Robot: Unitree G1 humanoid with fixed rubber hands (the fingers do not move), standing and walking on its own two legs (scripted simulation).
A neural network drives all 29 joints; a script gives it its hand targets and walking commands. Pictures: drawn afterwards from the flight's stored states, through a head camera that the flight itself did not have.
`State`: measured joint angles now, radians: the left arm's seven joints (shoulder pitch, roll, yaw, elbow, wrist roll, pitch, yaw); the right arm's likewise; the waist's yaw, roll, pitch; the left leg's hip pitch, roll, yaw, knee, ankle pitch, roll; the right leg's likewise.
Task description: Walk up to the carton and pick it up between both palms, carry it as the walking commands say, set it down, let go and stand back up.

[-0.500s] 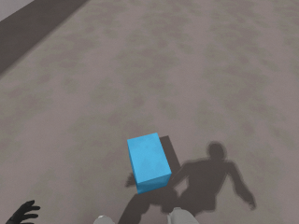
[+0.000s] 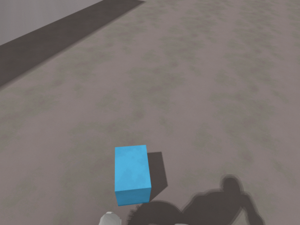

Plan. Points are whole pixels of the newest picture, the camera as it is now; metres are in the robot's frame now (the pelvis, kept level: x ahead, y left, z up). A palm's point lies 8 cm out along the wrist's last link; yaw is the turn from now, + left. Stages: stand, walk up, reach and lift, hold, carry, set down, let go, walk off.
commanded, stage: walk up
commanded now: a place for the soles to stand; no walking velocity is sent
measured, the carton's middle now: (132, 175) +0.51 +0.07 -0.58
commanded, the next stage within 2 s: none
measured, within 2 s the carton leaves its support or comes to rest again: neither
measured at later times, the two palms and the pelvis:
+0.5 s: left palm out of the picture +0.03 +0.31 -0.05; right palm (259, 223) +0.16 -0.30 -0.09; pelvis +0.01 -0.02 +0.03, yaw +8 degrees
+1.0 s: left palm out of the picture +0.05 +0.32 -0.05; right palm out of the picture +0.12 -0.28 -0.07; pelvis +0.02 +0.00 +0.06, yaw +8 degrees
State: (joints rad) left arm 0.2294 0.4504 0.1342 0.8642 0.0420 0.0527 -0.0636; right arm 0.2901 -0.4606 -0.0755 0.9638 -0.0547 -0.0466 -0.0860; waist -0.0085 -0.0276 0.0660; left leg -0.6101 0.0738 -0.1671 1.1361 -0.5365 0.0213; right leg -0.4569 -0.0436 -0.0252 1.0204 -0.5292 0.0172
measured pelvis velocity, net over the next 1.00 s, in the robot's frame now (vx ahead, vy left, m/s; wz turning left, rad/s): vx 0.02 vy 0.00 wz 0.14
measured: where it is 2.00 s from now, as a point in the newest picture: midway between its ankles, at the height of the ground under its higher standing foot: outside the picture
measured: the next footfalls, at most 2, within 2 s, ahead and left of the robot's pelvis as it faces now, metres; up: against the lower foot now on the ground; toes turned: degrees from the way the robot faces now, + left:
left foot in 0.20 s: +0.09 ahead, +0.12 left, +0.00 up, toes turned +6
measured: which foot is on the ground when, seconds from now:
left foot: up 0.00-0.18, down 0.20-1.00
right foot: down 0.00-1.00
